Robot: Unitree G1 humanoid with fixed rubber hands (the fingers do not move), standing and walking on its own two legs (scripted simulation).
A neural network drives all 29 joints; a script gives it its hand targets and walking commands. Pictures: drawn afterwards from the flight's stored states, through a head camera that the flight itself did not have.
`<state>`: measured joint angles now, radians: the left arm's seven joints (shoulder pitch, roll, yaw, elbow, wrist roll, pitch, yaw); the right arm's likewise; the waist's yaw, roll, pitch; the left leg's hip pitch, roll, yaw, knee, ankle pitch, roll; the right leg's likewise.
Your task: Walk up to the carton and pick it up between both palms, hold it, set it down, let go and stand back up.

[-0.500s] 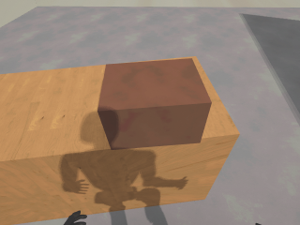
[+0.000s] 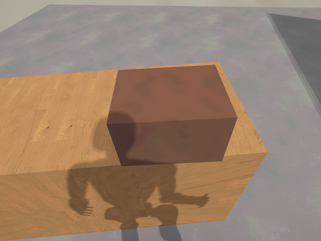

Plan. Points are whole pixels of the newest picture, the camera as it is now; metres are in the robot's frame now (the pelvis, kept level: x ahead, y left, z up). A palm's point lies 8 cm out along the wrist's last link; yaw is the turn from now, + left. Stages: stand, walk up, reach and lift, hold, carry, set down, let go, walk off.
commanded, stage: walk up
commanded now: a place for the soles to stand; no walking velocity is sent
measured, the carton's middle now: (169, 114) +0.48 +0.01 +0.04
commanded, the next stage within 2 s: none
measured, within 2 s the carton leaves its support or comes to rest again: neither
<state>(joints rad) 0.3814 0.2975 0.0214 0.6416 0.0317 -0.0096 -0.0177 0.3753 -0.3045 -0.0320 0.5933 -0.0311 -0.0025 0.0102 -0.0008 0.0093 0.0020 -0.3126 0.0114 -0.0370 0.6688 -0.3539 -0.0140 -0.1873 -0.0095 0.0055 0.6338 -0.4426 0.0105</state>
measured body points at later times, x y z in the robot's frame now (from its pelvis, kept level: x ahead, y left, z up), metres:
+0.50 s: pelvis +0.03 -0.05 -0.01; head +0.05 -0.07 +0.44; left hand +0.16 +0.22 -0.09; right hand +0.14 -0.34 -0.13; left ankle -0.01 +0.10 -0.69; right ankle +0.14 -0.15 -0.72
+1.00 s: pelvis -0.03 +0.00 +0.01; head -0.02 +0.02 +0.46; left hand +0.04 +0.29 -0.10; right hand +0.07 -0.28 -0.09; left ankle -0.04 +0.10 -0.72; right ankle +0.00 -0.14 -0.67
